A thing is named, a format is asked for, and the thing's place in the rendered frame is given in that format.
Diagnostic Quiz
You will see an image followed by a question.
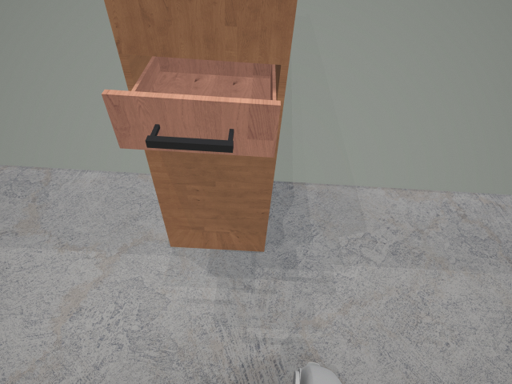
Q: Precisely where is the handle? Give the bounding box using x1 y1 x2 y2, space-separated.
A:
146 124 234 153

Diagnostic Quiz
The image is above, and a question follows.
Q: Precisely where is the cabinet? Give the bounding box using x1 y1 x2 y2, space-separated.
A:
104 0 298 252

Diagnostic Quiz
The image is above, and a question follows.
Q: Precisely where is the robot right thigh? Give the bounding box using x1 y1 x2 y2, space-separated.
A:
293 366 342 384

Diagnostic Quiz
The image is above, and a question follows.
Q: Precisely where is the drawer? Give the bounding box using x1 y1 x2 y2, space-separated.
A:
102 56 281 158

